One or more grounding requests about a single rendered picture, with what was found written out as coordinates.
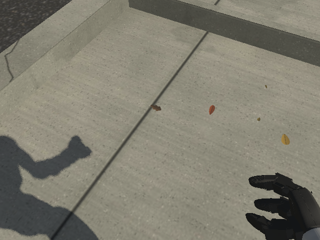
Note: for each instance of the robot right hand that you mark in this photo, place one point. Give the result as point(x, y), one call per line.
point(300, 211)

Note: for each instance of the right robot forearm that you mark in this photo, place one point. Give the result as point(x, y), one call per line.
point(313, 234)

